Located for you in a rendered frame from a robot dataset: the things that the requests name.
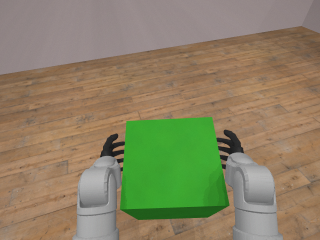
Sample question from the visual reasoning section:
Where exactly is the right robot hand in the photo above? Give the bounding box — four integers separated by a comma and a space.
216, 129, 244, 169

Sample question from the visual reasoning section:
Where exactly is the carton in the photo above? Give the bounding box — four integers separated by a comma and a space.
120, 117, 230, 220

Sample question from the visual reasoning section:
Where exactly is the left robot forearm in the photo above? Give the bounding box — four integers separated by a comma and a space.
72, 156, 122, 240

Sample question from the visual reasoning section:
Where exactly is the left robot hand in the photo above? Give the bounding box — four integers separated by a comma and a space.
100, 133, 125, 172

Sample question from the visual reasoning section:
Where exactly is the right robot forearm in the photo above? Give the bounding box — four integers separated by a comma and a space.
225, 152, 283, 240

